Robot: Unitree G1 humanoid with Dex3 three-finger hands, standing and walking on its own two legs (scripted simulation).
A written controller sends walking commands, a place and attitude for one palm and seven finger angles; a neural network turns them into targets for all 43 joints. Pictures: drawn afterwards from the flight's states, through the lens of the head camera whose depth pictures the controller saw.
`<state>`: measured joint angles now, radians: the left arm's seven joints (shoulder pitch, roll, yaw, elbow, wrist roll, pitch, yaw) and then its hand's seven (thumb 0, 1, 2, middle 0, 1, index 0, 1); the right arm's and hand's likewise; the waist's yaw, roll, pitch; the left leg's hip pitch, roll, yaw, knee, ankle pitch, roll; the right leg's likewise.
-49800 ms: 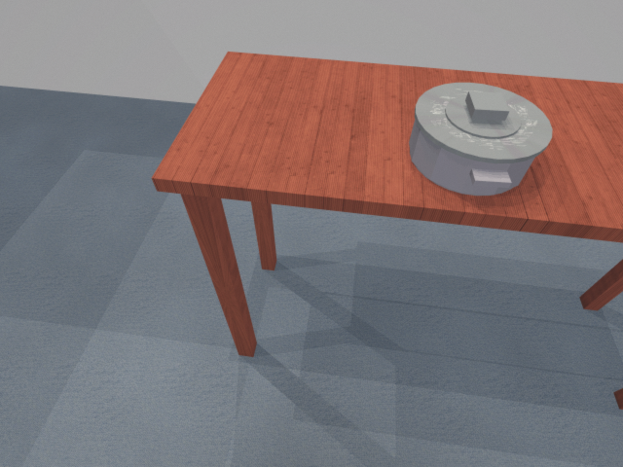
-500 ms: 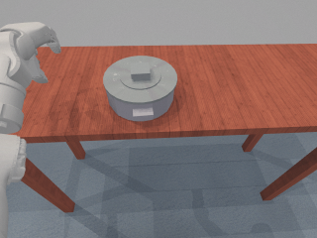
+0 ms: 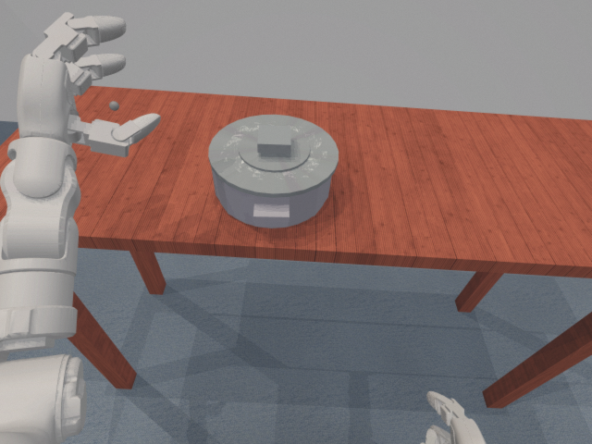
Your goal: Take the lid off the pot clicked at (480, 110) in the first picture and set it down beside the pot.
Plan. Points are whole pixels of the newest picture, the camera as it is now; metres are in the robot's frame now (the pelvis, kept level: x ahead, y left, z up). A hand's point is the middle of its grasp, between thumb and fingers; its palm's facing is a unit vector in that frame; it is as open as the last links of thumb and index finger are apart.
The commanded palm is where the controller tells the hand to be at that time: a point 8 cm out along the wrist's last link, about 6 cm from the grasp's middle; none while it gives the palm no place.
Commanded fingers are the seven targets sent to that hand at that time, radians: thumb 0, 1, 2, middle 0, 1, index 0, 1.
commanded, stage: draw the hand back to the body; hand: left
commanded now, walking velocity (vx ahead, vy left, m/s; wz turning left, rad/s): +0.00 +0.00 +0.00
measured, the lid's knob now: (274, 139) +0.53 +0.07 +0.14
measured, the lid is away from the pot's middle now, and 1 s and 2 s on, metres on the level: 0.00 0.00 0.00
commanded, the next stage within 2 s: step back with the hand held close in 1.52 s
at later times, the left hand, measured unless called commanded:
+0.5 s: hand (92, 148) +0.31 +0.22 +0.27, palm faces +0.46 -0.87 -0.19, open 8.9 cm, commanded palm +0.26 +0.26 +0.27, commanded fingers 0.00 0.72 0.90 -0.25 -0.36 -0.25 -0.36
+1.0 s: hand (43, 220) +0.22 +0.22 +0.27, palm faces +0.50 -0.84 -0.19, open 7.4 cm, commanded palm +0.16 +0.26 +0.27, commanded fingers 0.00 0.90 0.90 -0.20 -0.30 -0.20 -0.30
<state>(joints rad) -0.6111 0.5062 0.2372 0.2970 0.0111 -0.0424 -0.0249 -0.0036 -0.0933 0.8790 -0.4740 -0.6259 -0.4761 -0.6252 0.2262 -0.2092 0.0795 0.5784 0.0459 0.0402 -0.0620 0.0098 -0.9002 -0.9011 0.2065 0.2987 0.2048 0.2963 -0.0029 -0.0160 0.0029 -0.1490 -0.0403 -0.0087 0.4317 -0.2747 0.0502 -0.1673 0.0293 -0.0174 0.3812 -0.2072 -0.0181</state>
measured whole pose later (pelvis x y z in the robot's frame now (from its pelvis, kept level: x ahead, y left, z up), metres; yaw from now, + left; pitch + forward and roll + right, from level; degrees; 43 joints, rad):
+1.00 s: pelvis -0.02 -0.03 +0.00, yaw +0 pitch -6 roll -1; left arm 0.02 0.38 0.41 -0.30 -0.13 -0.10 0.10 0.01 0.88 0.90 -0.21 -0.30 -0.21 -0.30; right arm 0.14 -0.22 0.02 0.71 0.03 -0.08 -0.06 0.01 -0.90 -0.90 0.20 0.30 0.20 0.30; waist 0.05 0.06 0.03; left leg -0.06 0.00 -0.02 0.39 -0.23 0.01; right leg -0.07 0.07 -0.03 0.33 -0.16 -0.06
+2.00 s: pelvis -0.04 +0.02 -0.01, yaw -1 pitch +1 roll -2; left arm 0.54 0.51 0.53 -0.82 -0.07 -0.17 0.10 0.01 0.88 0.90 -0.21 -0.30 -0.22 -0.30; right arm 0.19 -0.23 -0.02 0.55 0.03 0.02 -0.03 0.01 -0.90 -0.90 0.20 0.30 0.20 0.30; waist -0.03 -0.03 0.01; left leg -0.29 -0.06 0.02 0.53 -0.27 0.09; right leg -0.31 0.00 0.00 0.48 -0.19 0.01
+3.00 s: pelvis -0.29 +0.05 -0.03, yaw -1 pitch +2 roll -5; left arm 0.43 0.57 0.60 -0.86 -0.11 -0.15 0.13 0.01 0.88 0.90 -0.21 -0.30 -0.21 -0.30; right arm 0.16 -0.16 -0.01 0.55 0.00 -0.08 -0.03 0.01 -0.90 -0.90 0.21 0.30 0.20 0.30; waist -0.05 -0.03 0.02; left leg -0.63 0.00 0.02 0.51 -0.08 0.01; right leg -0.30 0.07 -0.03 0.67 -0.55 -0.07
